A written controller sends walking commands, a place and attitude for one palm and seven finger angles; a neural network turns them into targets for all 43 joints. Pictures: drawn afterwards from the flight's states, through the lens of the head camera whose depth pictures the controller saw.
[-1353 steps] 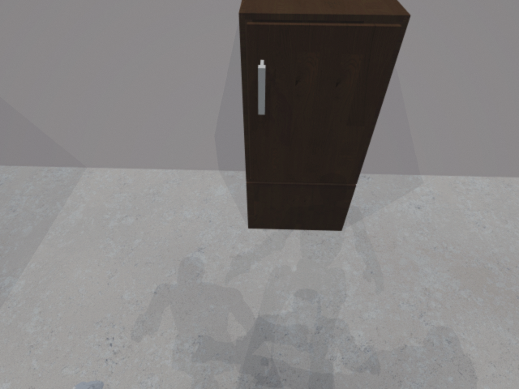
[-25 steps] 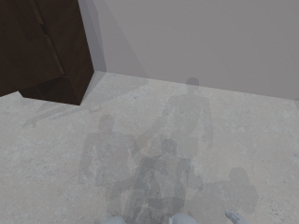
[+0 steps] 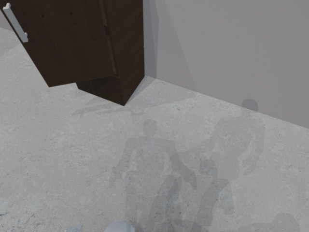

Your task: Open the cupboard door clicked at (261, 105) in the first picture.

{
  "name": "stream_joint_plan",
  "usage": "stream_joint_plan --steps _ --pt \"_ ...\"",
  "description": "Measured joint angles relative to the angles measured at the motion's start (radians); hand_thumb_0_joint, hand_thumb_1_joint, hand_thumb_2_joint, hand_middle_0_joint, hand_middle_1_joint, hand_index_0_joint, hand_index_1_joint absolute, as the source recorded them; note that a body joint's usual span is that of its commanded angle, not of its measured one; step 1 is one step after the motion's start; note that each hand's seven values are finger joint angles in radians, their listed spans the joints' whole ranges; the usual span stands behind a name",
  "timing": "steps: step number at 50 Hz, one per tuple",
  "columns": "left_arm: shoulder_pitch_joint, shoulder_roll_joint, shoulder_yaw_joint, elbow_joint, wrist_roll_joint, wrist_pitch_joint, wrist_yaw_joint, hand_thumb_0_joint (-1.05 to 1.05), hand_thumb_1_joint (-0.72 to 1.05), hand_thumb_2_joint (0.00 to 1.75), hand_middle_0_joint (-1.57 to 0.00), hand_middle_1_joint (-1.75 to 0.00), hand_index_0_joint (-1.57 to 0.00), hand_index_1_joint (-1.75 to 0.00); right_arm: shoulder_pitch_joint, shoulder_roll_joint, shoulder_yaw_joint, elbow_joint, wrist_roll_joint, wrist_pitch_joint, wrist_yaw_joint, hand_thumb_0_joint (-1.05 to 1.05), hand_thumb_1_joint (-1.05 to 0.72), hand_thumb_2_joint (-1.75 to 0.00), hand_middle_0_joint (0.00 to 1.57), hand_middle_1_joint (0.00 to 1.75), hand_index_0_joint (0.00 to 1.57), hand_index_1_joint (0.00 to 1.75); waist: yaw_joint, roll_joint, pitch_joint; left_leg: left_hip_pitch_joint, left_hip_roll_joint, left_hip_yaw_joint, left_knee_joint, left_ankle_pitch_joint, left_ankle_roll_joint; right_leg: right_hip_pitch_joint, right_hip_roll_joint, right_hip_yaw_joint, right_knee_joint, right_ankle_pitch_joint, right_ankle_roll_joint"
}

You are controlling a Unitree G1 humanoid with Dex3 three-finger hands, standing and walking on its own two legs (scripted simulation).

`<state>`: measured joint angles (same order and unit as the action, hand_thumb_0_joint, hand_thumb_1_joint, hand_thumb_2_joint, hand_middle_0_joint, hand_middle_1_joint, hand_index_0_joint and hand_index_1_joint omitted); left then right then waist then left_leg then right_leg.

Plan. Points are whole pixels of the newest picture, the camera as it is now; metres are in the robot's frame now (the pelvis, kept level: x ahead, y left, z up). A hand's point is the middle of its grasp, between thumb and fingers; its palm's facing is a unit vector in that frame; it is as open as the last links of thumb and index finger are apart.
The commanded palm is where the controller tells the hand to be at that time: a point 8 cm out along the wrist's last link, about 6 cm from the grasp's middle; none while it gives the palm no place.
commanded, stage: turn to face it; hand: left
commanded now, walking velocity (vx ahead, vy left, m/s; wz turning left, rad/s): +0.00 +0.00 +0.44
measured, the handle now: (17, 23) +0.90 +0.65 +0.01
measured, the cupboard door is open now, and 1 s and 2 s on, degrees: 40 40 40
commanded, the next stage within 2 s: take the last steps up to it in 0.42 s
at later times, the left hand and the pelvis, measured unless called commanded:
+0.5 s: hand out of the picture +0.05 +0.19 -0.16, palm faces +0.21 -0.94 -0.27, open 7.3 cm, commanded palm none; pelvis +0.02 -0.02 +0.00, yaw +11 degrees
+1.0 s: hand out of the picture +0.11 +0.22 -0.16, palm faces +0.30 -0.93 -0.22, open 7.4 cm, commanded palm none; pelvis +0.10 +0.01 +0.00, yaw +17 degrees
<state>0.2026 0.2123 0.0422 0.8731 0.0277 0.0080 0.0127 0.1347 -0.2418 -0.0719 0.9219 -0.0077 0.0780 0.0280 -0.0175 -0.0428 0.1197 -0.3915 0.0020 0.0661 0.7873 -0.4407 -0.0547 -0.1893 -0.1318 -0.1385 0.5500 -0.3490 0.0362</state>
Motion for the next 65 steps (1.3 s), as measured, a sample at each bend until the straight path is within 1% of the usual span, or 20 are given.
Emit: stream_joint_plan --steps 2,3,6,9,13,19,20,22,26,31,35,38,40,42,47,50,54,57,61,65 --pt "0.022 0.007 0.002 0.007 -0.005 0.003 -0.005 0.00 0.90 0.90 -0.21 -0.30 -0.21 -0.30 -0.011 0.000 0.008 -0.013 -0.001 -0.012 0.001 0.01 -0.90 -0.90 0.20 0.30 0.20 0.30 0.006 -0.012 -0.002 0.057 -0.005 0.012 -0.147 0.102 0.014 -0.014 -0.016 -0.017 0.052 -0.033 0.014" --pt "0.034 0.009 0.005 0.009 -0.009 0.008 -0.007 0.00 0.90 0.90 -0.21 -0.30 -0.21 -0.30 -0.013 -0.005 0.009 -0.023 -0.004 -0.022 0.002 0.01 -0.90 -0.90 0.20 0.30 0.20 0.30 0.007 -0.005 -0.010 0.071 0.001 0.002 -0.194 0.190 0.043 -0.042 -0.017 -0.025 0.110 -0.053 0.021" --pt "0.024 0.035 0.016 0.037 -0.011 0.046 -0.001 0.00 0.91 0.90 -0.21 -0.30 -0.21 -0.30 -0.029 0.010 0.017 -0.037 -0.011 -0.043 -0.010 0.01 -0.90 -0.90 0.20 0.30 0.20 0.30 0.017 -0.025 -0.001 0.043 -0.012 -0.011 -0.138 0.151 0.092 -0.162 0.005 0.055 0.386 -0.207 0.032" --pt "0.003 0.045 0.027 0.056 -0.010 0.062 -0.002 0.00 0.91 0.90 -0.20 -0.30 -0.21 -0.30 -0.020 0.019 0.025 -0.039 -0.016 -0.048 -0.028 0.01 -0.90 -0.90 0.20 0.30 0.20 0.30 0.020 -0.011 -0.007 0.055 -0.013 -0.043 -0.179 0.156 0.087 -0.238 0.039 0.092 0.508 -0.174 0.030" --pt "-0.012 0.043 0.030 0.048 -0.011 0.053 -0.008 0.01 0.91 0.90 -0.20 -0.30 -0.20 -0.30 -0.006 0.026 0.033 -0.019 -0.018 -0.046 -0.036 0.01 -0.90 -0.90 0.20 0.30 0.20 0.30 0.026 0.017 -0.016 0.083 -0.012 -0.080 -0.252 0.202 0.082 -0.243 0.062 0.107 0.416 -0.130 0.026" --pt "-0.014 0.031 0.021 0.036 -0.012 0.027 -0.007 0.00 0.91 0.90 -0.20 -0.30 -0.20 -0.30 0.022 0.036 0.031 0.010 -0.013 -0.031 -0.033 0.01 -0.90 -0.90 0.20 0.30 0.20 0.30 0.019 0.045 -0.043 0.082 -0.021 -0.127 -0.245 0.200 0.054 -0.106 0.095 0.100 0.082 -0.001 0.010" --pt "-0.005 0.034 0.018 0.031 -0.010 0.017 -0.006 0.00 0.91 0.90 -0.20 -0.30 -0.20 -0.30 0.029 0.040 0.030 0.011 -0.009 -0.028 -0.031 0.01 -0.90 -0.90 0.20 0.30 0.20 0.30 0.022 0.033 -0.055 0.067 -0.035 -0.124 -0.221 0.187 0.048 -0.076 0.086 0.111 0.007 0.031 -0.005" --pt "-0.007 0.013 0.013 0.043 -0.003 0.010 -0.002 0.00 0.91 0.90 -0.20 -0.30 -0.20 -0.30 0.026 0.028 0.021 0.022 -0.004 -0.019 -0.027 0.01 -0.90 -0.90 0.20 0.30 0.20 0.30 0.020 0.058 -0.048 0.029 -0.034 -0.128 -0.099 0.056 0.042 -0.077 0.090 0.096 0.031 0.029 -0.028" --pt "0.013 -0.019 0.003 0.052 0.001 0.005 0.002 0.00 0.91 0.90 -0.20 -0.30 -0.20 -0.30 0.026 0.021 0.011 0.044 -0.002 -0.002 -0.023 0.01 -0.90 -0.90 0.20 0.30 0.20 0.30 0.016 0.055 -0.042 -0.030 -0.035 -0.082 0.167 -0.045 0.031 -0.035 0.070 0.069 0.001 0.032 -0.035" --pt "0.039 -0.027 0.000 0.075 0.004 -0.007 -0.006 0.00 0.91 0.90 -0.20 -0.30 -0.21 -0.30 0.031 0.033 0.015 0.057 0.000 -0.015 -0.017 0.01 -0.90 -0.90 0.20 0.30 0.20 0.30 0.025 0.010 -0.043 0.043 -0.017 -0.023 0.010 -0.028 0.019 0.001 0.038 0.046 -0.043 0.043 -0.023" --pt "0.070 -0.017 0.011 0.096 -0.003 -0.005 -0.021 0.00 0.90 0.90 -0.21 -0.30 -0.21 -0.30 0.051 0.031 0.025 0.052 -0.007 -0.045 -0.012 0.01 -0.90 -0.90 0.20 0.30 0.20 0.30 0.030 -0.005 -0.062 0.144 -0.012 -0.006 -0.253 0.085 0.049 -0.022 0.021 0.020 0.026 -0.008 -0.001" --pt "0.067 0.002 0.023 0.121 -0.003 0.024 -0.026 0.00 0.91 0.90 -0.21 -0.30 -0.21 -0.30 0.068 0.042 0.029 0.046 -0.019 -0.071 -0.023 0.01 -0.90 -0.90 0.20 0.30 0.20 0.30 0.031 -0.019 -0.060 0.129 -0.023 -0.003 -0.222 0.150 0.092 -0.128 0.027 0.057 0.289 -0.158 -0.010" --pt "0.057 0.010 0.026 0.136 0.000 0.031 -0.030 0.00 0.91 0.90 -0.20 -0.30 -0.21 -0.30 0.097 0.050 0.034 0.046 -0.021 -0.086 -0.034 0.01 -0.90 -0.90 0.20 0.30 0.20 0.30 0.025 -0.014 -0.066 0.150 -0.026 -0.009 -0.249 0.135 0.098 -0.204 0.042 0.074 0.438 -0.148 -0.019" --pt "0.041 0.012 0.027 0.139 0.000 0.026 -0.035 0.01 0.91 0.90 -0.20 -0.30 -0.20 -0.30 0.129 0.057 0.040 0.059 -0.021 -0.097 -0.041 0.01 -0.90 -0.90 0.20 0.30 0.20 0.30 0.022 -0.003 -0.069 0.185 -0.027 -0.020 -0.303 0.149 0.095 -0.248 0.046 0.074 0.472 -0.105 -0.022" --pt "-0.003 0.000 0.017 0.117 -0.001 0.005 -0.043 0.01 0.91 0.90 -0.20 -0.30 -0.20 -0.30 0.191 0.065 0.050 0.115 -0.019 -0.101 -0.041 0.01 -0.90 -0.90 0.20 0.30 0.20 0.30 0.014 0.034 -0.069 0.263 -0.025 -0.040 -0.383 0.159 0.087 -0.239 0.050 0.058 0.259 -0.038 -0.021" --pt "-0.018 -0.006 0.014 0.102 0.001 -0.015 -0.046 0.00 0.91 0.90 -0.20 -0.30 -0.20 -0.30 0.222 0.069 0.050 0.145 -0.014 -0.094 -0.037 0.01 -0.90 -0.90 0.20 0.30 0.20 0.30 0.011 0.044 -0.069 0.279 -0.027 -0.044 -0.330 0.102 0.073 -0.160 0.064 0.046 0.076 0.023 -0.022" --pt "-0.019 -0.033 0.012 0.095 0.000 -0.050 -0.031 0.00 0.91 0.90 -0.20 -0.30 -0.20 -0.30 0.224 0.059 0.037 0.177 -0.010 -0.067 -0.026 0.01 -0.90 -0.90 0.20 0.30 0.20 0.30 0.007 0.073 -0.059 0.142 -0.011 -0.046 0.069 -0.056 0.073 -0.101 0.066 0.009 0.068 0.056 -0.061" --pt "0.024 -0.055 0.009 0.107 -0.001 -0.059 -0.016 0.00 0.91 0.90 -0.20 -0.30 -0.20 -0.30 0.185 0.050 0.024 0.177 -0.016 -0.054 -0.017 0.01 -0.90 -0.90 0.20 0.30 0.20 0.30 0.009 0.069 -0.069 0.012 0.022 -0.028 0.233 0.035 0.056 -0.037 0.067 -0.004 -0.012 0.055 -0.049" --pt "0.087 -0.052 0.015 0.156 0.000 -0.065 -0.012 0.00 0.93 0.90 -0.20 -0.30 -0.21 -0.30 0.129 0.055 0.014 0.136 -0.015 -0.065 -0.004 0.01 -0.91 -0.90 0.20 0.30 0.20 0.30 0.017 0.034 -0.084 -0.061 0.068 -0.001 0.096 0.147 0.032 0.043 0.057 -0.005 -0.135 0.084 -0.037" --pt "0.138 -0.047 0.014 0.205 0.002 -0.063 -0.022 0.00 0.93 0.90 -0.20 -0.30 -0.21 -0.30 0.076 0.056 0.013 0.100 -0.013 -0.083 0.006 0.01 -0.91 -0.90 0.20 0.30 0.20 0.30 0.045 0.010 -0.081 -0.045 0.070 0.018 -0.120 0.192 0.028 0.097 0.035 -0.002 -0.166 0.058 -0.009"
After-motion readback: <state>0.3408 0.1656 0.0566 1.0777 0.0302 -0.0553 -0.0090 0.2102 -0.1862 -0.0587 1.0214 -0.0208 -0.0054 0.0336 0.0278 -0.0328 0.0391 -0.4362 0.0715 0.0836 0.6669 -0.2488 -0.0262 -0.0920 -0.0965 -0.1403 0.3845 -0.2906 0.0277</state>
